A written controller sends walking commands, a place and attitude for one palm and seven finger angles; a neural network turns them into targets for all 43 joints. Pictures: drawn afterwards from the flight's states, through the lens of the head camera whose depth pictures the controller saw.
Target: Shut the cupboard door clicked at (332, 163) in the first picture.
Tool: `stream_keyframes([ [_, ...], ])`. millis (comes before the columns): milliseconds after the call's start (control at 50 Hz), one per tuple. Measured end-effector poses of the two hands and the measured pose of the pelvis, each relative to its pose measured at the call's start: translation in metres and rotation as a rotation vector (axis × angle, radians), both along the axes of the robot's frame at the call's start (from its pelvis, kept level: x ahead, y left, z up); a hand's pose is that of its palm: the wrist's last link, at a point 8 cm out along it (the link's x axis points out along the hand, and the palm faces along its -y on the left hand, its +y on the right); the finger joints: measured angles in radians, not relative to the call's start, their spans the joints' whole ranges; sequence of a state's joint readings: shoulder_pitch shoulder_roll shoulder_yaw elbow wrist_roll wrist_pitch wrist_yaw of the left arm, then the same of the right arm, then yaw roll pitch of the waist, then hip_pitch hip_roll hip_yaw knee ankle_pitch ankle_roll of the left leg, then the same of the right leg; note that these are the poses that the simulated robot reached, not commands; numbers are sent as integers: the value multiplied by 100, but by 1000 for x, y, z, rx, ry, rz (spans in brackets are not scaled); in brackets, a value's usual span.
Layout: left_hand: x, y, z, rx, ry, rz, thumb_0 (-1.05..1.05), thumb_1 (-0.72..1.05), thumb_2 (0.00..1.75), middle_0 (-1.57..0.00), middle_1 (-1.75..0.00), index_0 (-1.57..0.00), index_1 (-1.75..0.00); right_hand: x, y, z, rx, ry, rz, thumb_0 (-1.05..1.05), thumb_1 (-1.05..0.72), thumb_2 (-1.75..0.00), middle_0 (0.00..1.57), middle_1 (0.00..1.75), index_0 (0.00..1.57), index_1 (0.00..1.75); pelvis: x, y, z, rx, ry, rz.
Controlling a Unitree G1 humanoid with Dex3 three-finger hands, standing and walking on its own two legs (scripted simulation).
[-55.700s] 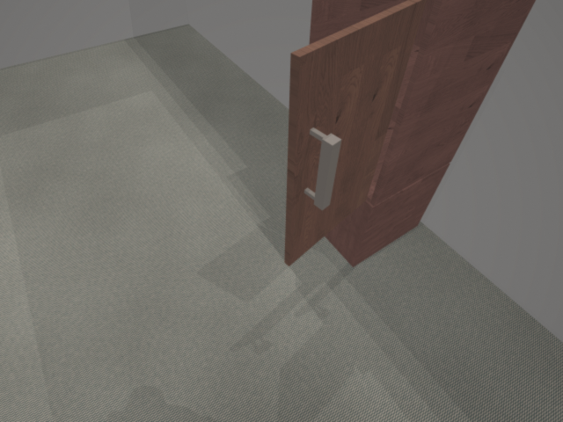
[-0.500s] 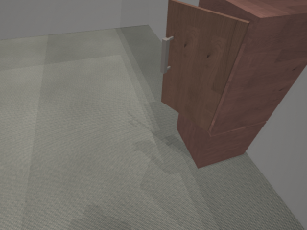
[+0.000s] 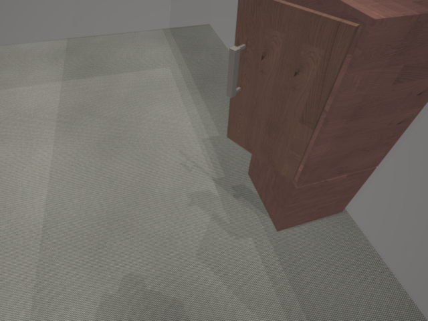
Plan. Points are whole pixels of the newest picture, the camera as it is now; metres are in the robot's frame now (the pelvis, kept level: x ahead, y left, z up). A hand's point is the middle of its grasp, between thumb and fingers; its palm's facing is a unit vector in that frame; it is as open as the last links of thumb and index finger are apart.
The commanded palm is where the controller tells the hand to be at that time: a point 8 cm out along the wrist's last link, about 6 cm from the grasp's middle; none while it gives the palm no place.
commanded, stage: look to check the result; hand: left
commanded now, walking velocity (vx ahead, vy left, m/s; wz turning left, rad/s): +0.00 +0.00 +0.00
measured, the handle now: (236, 71) +0.88 -0.03 +0.01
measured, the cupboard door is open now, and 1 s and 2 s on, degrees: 28 28 28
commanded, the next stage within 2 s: walk to a spot facing it in 0.22 s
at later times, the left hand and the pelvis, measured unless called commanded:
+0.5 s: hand out of the picture +0.00 +0.19 -0.18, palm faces +0.04 -0.97 -0.23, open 7.3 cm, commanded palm none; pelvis +0.00 +0.00 +0.00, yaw +2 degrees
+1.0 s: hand out of the picture +0.04 +0.26 -0.17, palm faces +0.32 -0.91 -0.28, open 7.3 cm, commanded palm none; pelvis +0.00 +0.01 -0.01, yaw +20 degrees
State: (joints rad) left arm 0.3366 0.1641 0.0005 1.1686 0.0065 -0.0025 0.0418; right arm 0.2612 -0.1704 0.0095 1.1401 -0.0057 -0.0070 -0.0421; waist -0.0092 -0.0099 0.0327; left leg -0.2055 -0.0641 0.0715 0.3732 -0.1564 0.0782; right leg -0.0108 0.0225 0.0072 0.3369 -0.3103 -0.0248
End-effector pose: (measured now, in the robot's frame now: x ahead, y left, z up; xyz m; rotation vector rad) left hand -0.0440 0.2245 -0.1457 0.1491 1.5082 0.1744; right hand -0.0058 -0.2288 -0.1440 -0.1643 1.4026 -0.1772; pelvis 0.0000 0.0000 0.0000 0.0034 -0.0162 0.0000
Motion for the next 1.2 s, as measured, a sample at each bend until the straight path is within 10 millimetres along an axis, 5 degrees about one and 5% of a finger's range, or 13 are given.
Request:
stream_keyframes([
  [420,40,8,0,16,-77,-30,0,91,90,-20,-30,-20,-30,17,-12,2,-22,-24,12,1,-90,-90,20,30,20,30,5,-1,0,5,2,6],
  [620,34,16,-7,52,-125,77,0,91,90,-20,-30,-20,-30,23,-7,-11,2,29,80,1,-90,-90,20,30,20,30,0,-1,-12,-12,13,103],
  [780,22,44,-29,58,-140,163,0,91,90,-20,-30,-20,-30,76,2,-15,-39,-63,189,1,-90,-90,20,30,20,30,1,18,-31,-3,-17,209],
  [960,56,72,6,116,-293,210,0,91,90,-20,-30,-20,-30,118,9,6,-53,-100,334,1,-90,-90,20,30,20,30,-5,18,-10,-33,31,316],
  [1100,61,62,23,168,-363,269,0,91,90,-20,-30,-20,-30,160,-1,9,-37,-125,415,1,-90,-90,21,30,20,30,5,-4,-6,-50,48,416],
  [1200,35,39,21,205,-327,331,0,91,90,-20,-30,-20,-30,199,-7,-2,-17,-152,469,1,-90,-90,20,30,20,30,15,-21,-14,-24,49,477],
])
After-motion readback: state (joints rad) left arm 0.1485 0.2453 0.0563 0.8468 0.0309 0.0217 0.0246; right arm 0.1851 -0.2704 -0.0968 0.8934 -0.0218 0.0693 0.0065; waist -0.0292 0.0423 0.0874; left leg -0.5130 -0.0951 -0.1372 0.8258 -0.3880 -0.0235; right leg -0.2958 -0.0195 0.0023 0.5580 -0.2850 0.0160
